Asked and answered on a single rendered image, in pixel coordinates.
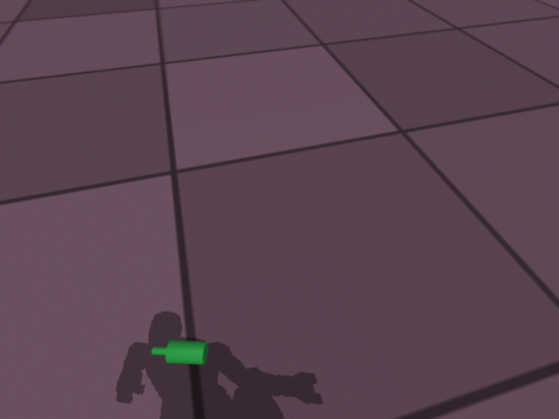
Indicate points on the bottle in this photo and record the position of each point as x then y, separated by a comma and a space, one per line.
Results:
184, 352

